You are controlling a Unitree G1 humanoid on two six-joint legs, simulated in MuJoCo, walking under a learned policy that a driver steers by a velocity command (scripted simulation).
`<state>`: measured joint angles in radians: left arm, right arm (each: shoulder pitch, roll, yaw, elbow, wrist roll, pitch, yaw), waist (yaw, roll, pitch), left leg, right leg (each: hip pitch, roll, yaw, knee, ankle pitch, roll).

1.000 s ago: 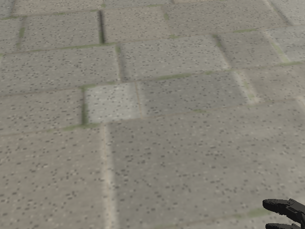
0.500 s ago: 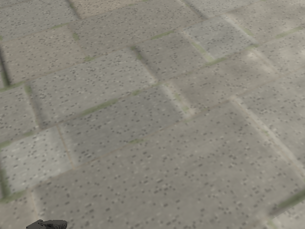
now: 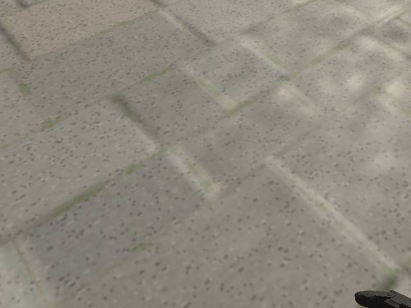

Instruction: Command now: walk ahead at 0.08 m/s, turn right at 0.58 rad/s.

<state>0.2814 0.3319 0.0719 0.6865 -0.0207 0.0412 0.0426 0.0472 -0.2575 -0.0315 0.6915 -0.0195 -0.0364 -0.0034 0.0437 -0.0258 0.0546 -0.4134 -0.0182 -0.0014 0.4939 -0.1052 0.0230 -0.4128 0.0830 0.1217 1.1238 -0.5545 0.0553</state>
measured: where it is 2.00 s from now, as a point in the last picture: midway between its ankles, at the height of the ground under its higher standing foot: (332, 199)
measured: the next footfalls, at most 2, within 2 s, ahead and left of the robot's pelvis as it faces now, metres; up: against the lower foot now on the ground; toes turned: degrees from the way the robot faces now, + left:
right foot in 0.32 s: +0.04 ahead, -0.14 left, +0.00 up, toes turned -13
left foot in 0.78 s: +0.42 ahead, -0.03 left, +0.00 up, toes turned -30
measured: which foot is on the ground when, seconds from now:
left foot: down 0.00-0.32, up 0.34-0.76, down 0.78-1.00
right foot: up 0.00-0.30, down 0.32-0.80, up 0.82-1.00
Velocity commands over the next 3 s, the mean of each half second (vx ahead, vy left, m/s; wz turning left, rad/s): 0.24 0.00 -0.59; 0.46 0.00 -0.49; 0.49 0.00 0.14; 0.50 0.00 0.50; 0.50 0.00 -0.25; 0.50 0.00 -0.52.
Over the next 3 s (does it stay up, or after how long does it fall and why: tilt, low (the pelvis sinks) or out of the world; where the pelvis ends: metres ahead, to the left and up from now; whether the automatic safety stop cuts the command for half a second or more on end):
stays up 1.41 -0.52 0.01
